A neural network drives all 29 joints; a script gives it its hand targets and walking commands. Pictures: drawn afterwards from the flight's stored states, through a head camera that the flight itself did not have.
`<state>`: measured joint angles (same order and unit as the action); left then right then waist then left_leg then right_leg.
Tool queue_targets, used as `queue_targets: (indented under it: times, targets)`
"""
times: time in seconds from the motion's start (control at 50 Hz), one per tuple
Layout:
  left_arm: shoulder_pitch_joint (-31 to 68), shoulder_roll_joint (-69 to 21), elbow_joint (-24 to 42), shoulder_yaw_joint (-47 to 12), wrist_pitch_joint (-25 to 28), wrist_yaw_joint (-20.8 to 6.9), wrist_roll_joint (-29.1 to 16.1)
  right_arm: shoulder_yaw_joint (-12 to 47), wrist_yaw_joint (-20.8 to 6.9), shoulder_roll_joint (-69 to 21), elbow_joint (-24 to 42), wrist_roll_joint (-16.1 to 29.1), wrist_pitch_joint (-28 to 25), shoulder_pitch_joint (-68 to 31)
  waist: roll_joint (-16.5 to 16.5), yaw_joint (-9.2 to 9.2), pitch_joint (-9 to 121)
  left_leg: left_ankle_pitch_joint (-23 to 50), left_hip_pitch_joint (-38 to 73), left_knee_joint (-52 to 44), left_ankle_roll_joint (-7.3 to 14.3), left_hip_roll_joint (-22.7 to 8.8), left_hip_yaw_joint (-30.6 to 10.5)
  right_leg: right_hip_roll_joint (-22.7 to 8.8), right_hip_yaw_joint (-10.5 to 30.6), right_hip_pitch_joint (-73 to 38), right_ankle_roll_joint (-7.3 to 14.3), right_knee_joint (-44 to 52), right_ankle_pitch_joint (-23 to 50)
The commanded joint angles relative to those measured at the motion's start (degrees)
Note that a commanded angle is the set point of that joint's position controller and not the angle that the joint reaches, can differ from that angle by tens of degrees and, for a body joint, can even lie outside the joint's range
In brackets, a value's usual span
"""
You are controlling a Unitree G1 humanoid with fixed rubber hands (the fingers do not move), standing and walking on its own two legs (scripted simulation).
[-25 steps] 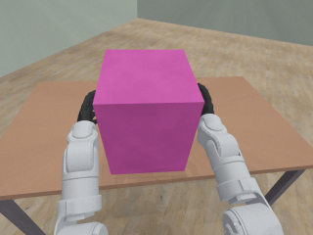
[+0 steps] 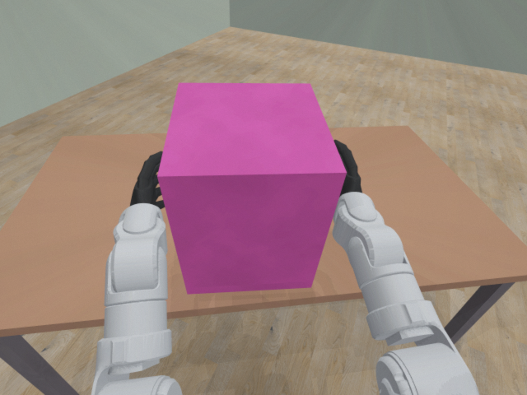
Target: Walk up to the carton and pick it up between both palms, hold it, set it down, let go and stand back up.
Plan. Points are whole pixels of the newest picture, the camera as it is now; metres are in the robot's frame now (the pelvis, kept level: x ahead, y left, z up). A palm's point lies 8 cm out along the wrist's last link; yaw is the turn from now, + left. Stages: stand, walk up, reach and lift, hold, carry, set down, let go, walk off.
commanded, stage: hold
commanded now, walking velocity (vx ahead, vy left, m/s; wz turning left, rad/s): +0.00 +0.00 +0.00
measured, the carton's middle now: (248, 190) +0.39 +0.01 +0.16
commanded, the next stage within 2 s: none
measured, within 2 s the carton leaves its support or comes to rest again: neither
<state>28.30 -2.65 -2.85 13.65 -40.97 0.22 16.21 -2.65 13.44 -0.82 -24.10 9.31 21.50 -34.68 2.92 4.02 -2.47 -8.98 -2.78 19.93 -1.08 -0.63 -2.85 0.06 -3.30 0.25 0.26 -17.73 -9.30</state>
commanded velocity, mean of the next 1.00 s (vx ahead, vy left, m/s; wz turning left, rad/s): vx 0.00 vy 0.00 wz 0.00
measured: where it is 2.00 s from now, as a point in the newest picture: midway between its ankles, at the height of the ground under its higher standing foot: outside the picture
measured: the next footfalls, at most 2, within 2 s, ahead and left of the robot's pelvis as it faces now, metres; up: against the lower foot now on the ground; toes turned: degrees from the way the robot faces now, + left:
none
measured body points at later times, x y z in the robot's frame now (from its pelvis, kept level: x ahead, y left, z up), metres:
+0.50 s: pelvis +0.01 +0.00 +0.00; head -0.02 +0.03 +0.45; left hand +0.37 +0.16 +0.16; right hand +0.38 -0.14 +0.17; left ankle +0.03 +0.13 -0.75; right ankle +0.02 -0.11 -0.75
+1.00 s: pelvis +0.01 +0.00 +0.00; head -0.02 +0.02 +0.45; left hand +0.37 +0.16 +0.17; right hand +0.37 -0.14 +0.16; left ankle +0.03 +0.13 -0.75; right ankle +0.02 -0.11 -0.75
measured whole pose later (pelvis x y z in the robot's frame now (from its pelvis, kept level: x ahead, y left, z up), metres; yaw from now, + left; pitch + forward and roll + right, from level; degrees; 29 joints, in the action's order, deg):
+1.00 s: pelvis +0.01 +0.00 +0.00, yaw +0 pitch -8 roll -1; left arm 27.2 -2.6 0.3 12.8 -42.0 0.5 15.4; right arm -1.6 14.1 -0.6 -20.8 10.4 21.6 -32.7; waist 2.3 4.6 -3.6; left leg -9.4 -2.5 19.8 -0.8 -0.4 -2.8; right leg -0.2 -3.2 -0.3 -0.1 -17.1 -9.4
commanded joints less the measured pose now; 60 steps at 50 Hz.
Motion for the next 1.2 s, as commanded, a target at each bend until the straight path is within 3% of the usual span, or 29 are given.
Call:
queue_targets:
  times: [0.0, 0.12, 0.16, 0.22, 0.26, 0.38, 0.46, 0.52, 0.56, 0.64, 0.76, 0.84, 0.88, 0.96, 1.0, 1.04, 1.1, 1.18]
  targets:
    - [48.3, -28.7, 10.6, -29.3, 5.4, -8.8, -9.8, 23.7, -8.7, -31.5, 14.0, 4.5, -4.3, -44.4, -5.7, 0.33, 22.7, 8.2, 5.3, -3.4, -0.6, 3.2, 3.4, 2.1, -0.9, -4.4, -2.7, 2.5, 4.8]
    - [48.2, -28.9, 12.5, -30.7, 6.9, -8.8, -11.2, 26.5, -7.6, -32.6, 18.7, 5.8, -5.2, -45.3, -4.9, 0.74, 30.0, 14.1, 7.8, -1.1, -1.1, 3.7, 2.9, 2.4, -0.8, -7.6, -3.7, 1.1, 13.9]
    - [47.1, -29.0, 12.4, -30.7, 6.8, -8.5, -11.1, 26.7, -7.5, -32.0, 18.4, 5.9, -5.0, -44.3, -4.9, 0.67, 28.7, 14.7, 8.0, -0.9, -1.3, 3.6, 2.8, 2.5, -0.9, -6.9, -3.6, 1.2, 13.9]
    - [47.6, -28.7, 11.0, -29.9, 6.3, -8.7, -10.8, 25.2, -8.0, -31.3, 16.5, 4.9, -4.6, -44.0, -4.9, 0.64, 25.5, 10.6, 6.9, -2.4, -1.0, 3.3, 2.9, 2.4, -1.2, -4.5, -3.1, 2.2, 7.7]
    - [47.7, -28.6, 12.7, -30.2, 6.8, -8.9, -11.2, 26.0, -8.0, -32.4, 17.7, 5.1, -5.0, -44.2, -3.9, 0.47, 27.3, 12.0, 6.8, -2.2, -0.7, 3.3, 2.9, 2.3, -0.8, -5.9, -3.3, 1.7, 10.2]
    - [46.0, -28.6, 15.9, -32.4, 6.5, -8.2, -11.5, 28.3, -7.3, -30.5, 20.4, 7.0, -4.8, -42.0, -6.4, 1.10, 30.1, 20.8, 11.0, 0.5, -2.5, 3.2, 2.3, 3.0, -1.1, -6.8, -3.1, 0.9, 16.3]
    - [45.0, -28.4, 15.8, -32.3, 5.9, -8.2, -11.5, 28.0, -7.3, -30.6, 21.1, 7.0, -4.1, -41.7, -4.8, 1.01, 27.3, 17.8, 9.4, -0.4, -1.8, 3.2, 2.3, 2.8, -1.1, -6.0, -3.3, 1.6, 13.7]
    - [44.5, -28.2, 15.0, -31.6, 5.1, -8.5, -10.7, 26.6, -7.8, -29.8, 19.1, 6.4, -3.6, -40.6, -5.6, 0.89, 24.6, 14.5, 8.3, -1.7, -1.7, 2.9, 2.7, 2.6, -1.0, -5.1, -2.8, 1.9, 10.3]
    - [44.6, -27.9, 14.9, -31.0, 5.0, -8.8, -10.6, 26.8, -7.6, -30.3, 19.2, 6.5, -3.6, -41.3, -5.1, 0.70, 25.4, 14.5, 8.1, -1.6, -1.5, 3.1, 2.8, 2.6, -0.9, -5.9, -3.0, 1.8, 11.1]
    - [44.7, -28.2, 18.9, -33.4, 5.7, -8.4, -12.1, 29.2, -6.9, -30.3, 23.3, 7.8, -4.0, -40.8, -6.1, 1.44, 30.5, 21.8, 10.8, 0.9, -2.6, 3.2, 2.2, 3.0, -1.0, -7.9, -3.3, 0.5, 18.5]
    - [44.5, -27.9, 15.9, -31.6, 4.9, -8.5, -10.8, 26.6, -8.0, -29.5, 20.1, 6.3, -3.5, -40.8, -5.8, 0.85, 25.5, 15.0, 8.7, -1.5, -1.8, 2.8, 2.6, 2.8, -1.2, -5.1, -2.8, 1.8, 9.9]
    - [45.0, -28.7, 17.0, -33.3, 5.3, -7.8, -11.9, 27.9, -7.8, -29.9, 23.1, 7.0, -4.2, -43.2, -5.8, 0.62, 29.4, 17.8, 9.9, 0.1, -2.0, 2.9, 2.5, 3.1, -1.1, -5.5, -2.7, 1.4, 12.7]
    - [44.1, -28.2, 16.8, -32.4, 5.2, -8.0, -11.5, 27.6, -7.4, -30.3, 21.0, 6.9, -3.5, -40.3, -5.5, 1.19, 27.1, 18.5, 10.2, 0.0, -2.0, 3.0, 2.5, 2.8, -0.9, -6.1, -3.1, 1.3, 14.5]
    - [44.6, -26.9, 14.1, -30.0, 4.9, -9.1, -10.2, 26.5, -7.4, -30.0, 18.6, 5.8, -3.0, -40.5, -4.5, 0.93, 24.1, 13.9, 8.1, -1.9, -1.2, 3.3, 2.8, 2.1, -0.6, -6.8, -3.3, 1.7, 12.5]
    - [44.8, -27.7, 14.8, -30.3, 5.1, -9.3, -10.5, 27.3, -7.6, -30.8, 20.8, 6.2, -3.9, -42.8, -4.2, 0.10, 26.6, 14.7, 7.8, -1.7, -1.0, 3.4, 3.0, 2.4, -0.8, -7.7, -3.3, 1.4, 13.2]
    - [46.2, -28.0, 15.6, -31.2, 5.6, -8.9, -11.3, 27.7, -7.5, -31.1, 21.6, 6.4, -4.2, -43.6, -4.8, 0.53, 28.6, 15.3, 8.5, -1.1, -1.2, 3.4, 2.7, 2.4, -0.9, -7.3, -3.4, 1.2, 13.7]
    - [45.7, -27.5, 14.2, -30.2, 5.6, -8.7, -10.3, 26.3, -7.7, -30.6, 17.8, 5.5, -3.8, -41.1, -4.8, 0.85, 25.2, 14.3, 8.3, -1.6, -1.2, 3.2, 3.0, 2.4, -1.0, -6.2, -3.3, 1.4, 12.3]
    - [46.2, -28.1, 12.9, -30.2, 5.7, -9.0, -10.7, 26.3, -7.9, -31.3, 19.3, 5.3, -4.7, -44.0, -4.2, 0.22, 26.6, 13.1, 8.0, -1.7, -0.7, 3.2, 3.1, 2.4, -0.9, -5.9, -3.2, 1.8, 10.8]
